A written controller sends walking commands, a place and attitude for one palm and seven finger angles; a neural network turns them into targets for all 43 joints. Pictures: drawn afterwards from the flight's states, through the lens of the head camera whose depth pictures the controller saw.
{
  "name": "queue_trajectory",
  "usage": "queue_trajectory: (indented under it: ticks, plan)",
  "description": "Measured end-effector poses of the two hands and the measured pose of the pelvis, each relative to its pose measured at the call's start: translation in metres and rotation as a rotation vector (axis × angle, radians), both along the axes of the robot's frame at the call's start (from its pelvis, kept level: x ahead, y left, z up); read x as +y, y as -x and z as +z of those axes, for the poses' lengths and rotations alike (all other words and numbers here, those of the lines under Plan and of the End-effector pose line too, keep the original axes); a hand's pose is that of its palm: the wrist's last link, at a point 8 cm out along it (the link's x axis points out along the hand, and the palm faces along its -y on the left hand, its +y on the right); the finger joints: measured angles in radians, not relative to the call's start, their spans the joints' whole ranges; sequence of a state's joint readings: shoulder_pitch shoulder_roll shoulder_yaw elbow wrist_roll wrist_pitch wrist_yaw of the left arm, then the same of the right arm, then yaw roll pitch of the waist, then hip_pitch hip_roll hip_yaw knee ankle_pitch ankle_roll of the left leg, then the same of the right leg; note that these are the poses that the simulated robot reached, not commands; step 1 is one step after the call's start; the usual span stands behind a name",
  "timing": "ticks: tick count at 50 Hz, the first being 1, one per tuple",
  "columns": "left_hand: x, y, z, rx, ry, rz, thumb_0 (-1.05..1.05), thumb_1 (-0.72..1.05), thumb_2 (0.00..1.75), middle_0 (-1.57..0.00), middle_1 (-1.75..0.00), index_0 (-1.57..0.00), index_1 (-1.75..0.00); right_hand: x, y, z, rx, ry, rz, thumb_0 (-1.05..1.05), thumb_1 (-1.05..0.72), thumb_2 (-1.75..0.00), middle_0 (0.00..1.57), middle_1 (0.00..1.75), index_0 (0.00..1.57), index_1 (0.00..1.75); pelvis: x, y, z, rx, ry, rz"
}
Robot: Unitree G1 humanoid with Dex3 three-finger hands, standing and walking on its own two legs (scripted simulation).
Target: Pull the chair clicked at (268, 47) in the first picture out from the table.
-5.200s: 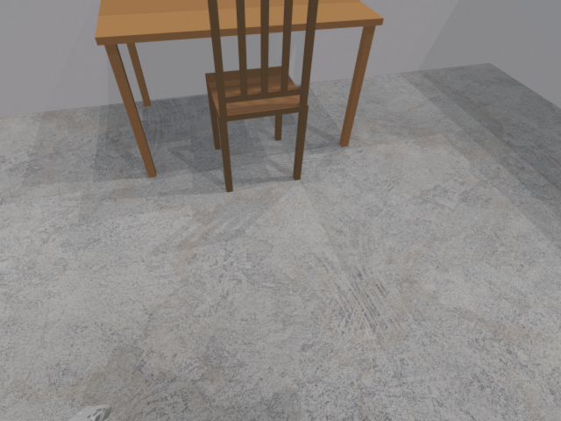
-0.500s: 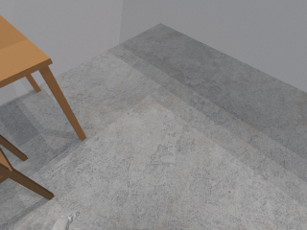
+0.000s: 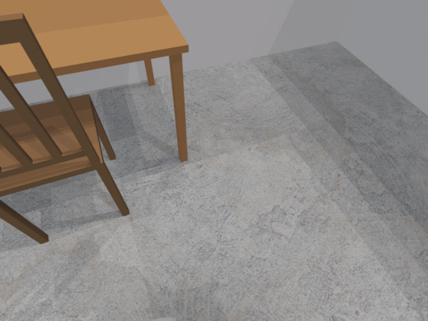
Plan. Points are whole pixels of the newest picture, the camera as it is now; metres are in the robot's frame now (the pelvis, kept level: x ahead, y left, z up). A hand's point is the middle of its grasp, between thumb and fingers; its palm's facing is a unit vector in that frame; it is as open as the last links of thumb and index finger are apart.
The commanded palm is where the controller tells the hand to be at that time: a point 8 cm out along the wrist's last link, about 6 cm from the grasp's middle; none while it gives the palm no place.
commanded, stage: turn to face it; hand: left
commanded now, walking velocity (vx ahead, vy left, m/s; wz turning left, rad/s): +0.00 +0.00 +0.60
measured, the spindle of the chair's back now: out of the picture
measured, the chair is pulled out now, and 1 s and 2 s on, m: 0.00 0.00 0.00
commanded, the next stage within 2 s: take the last steps up to it in 0.74 s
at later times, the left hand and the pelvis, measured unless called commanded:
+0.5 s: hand out of the picture +0.10 +0.25 -0.13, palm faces +0.22 -0.94 -0.24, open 7.4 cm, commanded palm none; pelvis +0.00 +0.02 +0.02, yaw +14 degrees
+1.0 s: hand out of the picture -0.07 +0.17 -0.15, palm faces +0.46 -0.85 -0.24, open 7.4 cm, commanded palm none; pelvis -0.01 -0.01 +0.02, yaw +25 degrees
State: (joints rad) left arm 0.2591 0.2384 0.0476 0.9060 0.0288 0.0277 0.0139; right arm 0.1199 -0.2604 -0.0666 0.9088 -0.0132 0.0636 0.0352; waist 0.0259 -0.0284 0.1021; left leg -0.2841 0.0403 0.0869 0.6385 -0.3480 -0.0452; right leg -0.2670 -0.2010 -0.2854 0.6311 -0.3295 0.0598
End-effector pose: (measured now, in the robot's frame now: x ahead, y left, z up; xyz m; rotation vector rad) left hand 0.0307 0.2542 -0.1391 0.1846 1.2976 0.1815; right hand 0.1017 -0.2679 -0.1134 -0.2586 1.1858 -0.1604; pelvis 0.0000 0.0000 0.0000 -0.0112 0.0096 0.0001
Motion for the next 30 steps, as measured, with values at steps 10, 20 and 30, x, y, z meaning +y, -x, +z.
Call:
queue_trajectory:
  ticks: [10,20,30]
  plan:
    - [0.052,0.011,0.008,-0.004,-0.001,0.111,0.01,0.91,0.90,-0.20,-0.30,-0.20,-0.30,0.056,-0.019,0.025,-0.036,0.021,0.104,0.00,-0.90,-0.90,0.20,0.30,0.20,0.30,0.031,0.001,0.017,0.001,0.037,0.090]
    - [0.056,-0.029,0.026,-0.158,-0.024,0.144,0.00,0.91,0.90,-0.20,-0.30,-0.20,-0.30,0.065,0.004,0.016,0.046,-0.005,0.126,0.00,-0.90,-0.90,0.21,0.30,0.20,0.30,0.033,0.000,0.021,0.003,0.026,0.196]
    - [0.019,-0.049,0.043,-0.250,-0.060,0.165,0.00,0.90,0.90,-0.20,-0.30,-0.20,-0.30,0.033,0.025,-0.010,0.151,-0.044,0.140,0.00,-0.90,-0.90,0.21,0.30,0.20,0.30,0.001,-0.003,0.014,0.005,-0.005,0.279]
